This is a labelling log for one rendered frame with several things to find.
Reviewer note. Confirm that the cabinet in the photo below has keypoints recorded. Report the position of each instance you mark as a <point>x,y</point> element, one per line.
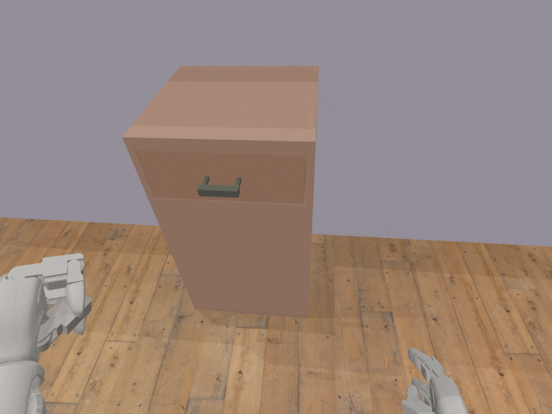
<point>235,256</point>

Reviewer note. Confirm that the right robot hand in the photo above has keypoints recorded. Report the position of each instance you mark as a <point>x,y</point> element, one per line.
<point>442,396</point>

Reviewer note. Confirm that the drawer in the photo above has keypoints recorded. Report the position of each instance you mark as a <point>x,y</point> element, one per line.
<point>265,177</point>

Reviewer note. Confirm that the left robot hand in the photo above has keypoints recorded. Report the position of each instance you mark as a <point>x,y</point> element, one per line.
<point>24,303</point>

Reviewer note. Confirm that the handle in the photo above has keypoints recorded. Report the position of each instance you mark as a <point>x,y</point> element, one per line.
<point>224,191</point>

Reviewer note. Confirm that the left robot forearm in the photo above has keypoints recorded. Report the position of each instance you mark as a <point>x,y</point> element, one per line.
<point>19,388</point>

